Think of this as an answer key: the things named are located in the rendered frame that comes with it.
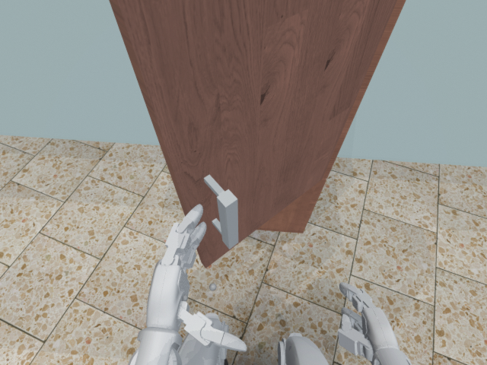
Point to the robot thigh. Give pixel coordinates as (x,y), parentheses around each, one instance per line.
(297,350)
(192,352)

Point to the handle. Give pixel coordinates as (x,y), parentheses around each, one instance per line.
(228,213)

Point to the cupboard door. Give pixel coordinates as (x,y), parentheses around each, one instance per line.
(254,93)

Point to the right robot forearm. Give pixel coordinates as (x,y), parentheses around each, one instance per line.
(390,356)

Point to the robot left thigh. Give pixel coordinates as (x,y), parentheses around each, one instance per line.
(192,352)

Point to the left robot hand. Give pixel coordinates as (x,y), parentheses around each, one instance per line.
(165,308)

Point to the right robot hand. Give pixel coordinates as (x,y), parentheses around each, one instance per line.
(368,333)

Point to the robot right thigh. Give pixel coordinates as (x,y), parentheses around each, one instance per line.
(297,350)

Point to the left robot forearm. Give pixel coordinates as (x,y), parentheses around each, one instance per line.
(158,346)

